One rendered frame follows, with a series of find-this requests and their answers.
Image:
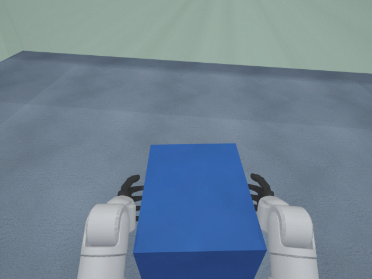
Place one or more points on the carton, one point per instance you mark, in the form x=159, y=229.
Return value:
x=197, y=219

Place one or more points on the robot left forearm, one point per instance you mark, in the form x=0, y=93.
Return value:
x=105, y=239

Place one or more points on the robot right forearm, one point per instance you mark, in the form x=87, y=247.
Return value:
x=291, y=239

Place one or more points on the robot right hand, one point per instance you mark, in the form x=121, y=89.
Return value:
x=262, y=191

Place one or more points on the robot left hand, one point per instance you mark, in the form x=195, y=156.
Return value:
x=127, y=190

